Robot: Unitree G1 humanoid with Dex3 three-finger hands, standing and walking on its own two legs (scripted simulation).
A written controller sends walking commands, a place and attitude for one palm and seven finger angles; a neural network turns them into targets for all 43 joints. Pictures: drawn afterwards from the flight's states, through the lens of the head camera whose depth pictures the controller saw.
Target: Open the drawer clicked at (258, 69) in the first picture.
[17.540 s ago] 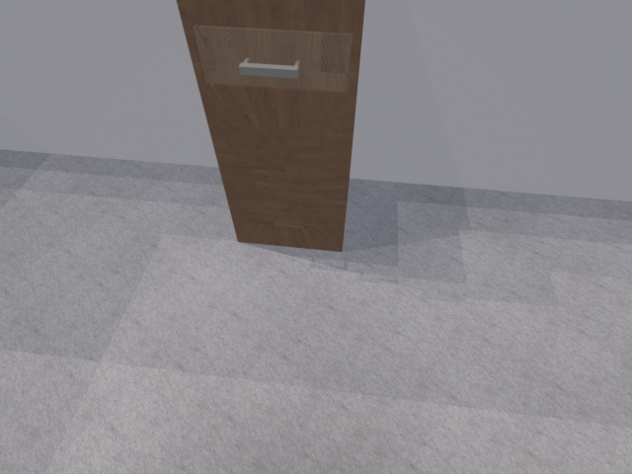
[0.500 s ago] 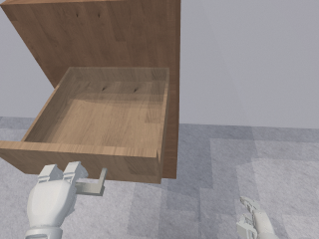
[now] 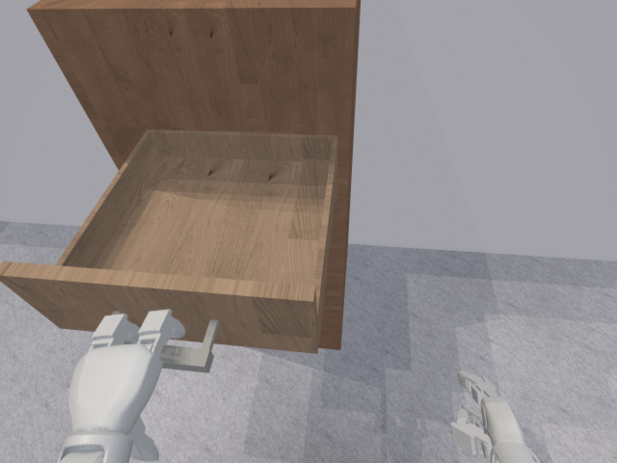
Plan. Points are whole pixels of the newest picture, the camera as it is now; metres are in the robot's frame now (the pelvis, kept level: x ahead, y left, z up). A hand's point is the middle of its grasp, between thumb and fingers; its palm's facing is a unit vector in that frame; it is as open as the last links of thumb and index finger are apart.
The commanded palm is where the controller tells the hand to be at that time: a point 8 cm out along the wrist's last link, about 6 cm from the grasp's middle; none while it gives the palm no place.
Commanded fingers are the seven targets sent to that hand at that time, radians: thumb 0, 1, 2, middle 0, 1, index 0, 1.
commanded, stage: lift the hand off the handle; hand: left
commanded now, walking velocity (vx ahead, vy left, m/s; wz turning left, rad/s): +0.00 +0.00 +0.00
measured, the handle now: (157, 339) +0.24 +0.23 +0.04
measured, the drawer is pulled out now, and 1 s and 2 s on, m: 0.30 0.30 0.30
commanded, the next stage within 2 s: draw the hand back to the body in 1.48 s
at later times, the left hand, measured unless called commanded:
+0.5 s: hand (141, 368) +0.20 +0.22 +0.05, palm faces +0.07 -0.09 -0.99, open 13.3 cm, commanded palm +0.18 +0.23 +0.12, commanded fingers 0.00 -0.50 0.30 -0.30 -1.20 -0.30 -1.20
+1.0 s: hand (104, 332) +0.21 +0.23 +0.14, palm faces +0.14 -0.10 -0.99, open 13.7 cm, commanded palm +0.17 +0.23 +0.19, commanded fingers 0.00 -0.50 0.30 -0.30 -1.20 -0.30 -1.20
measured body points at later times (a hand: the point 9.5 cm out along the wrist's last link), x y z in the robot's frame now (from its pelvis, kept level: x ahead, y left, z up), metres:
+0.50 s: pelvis -0.01 +0.00 +0.01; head +0.00 -0.04 +0.46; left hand +0.19 +0.23 +0.11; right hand +0.21 -0.21 -0.09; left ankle -0.01 +0.11 -0.71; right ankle +0.00 -0.11 -0.71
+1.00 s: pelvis +0.00 +0.00 +0.03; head +0.00 -0.04 +0.48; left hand +0.19 +0.23 +0.19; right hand +0.24 -0.20 -0.07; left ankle -0.01 +0.11 -0.71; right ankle +0.00 -0.11 -0.71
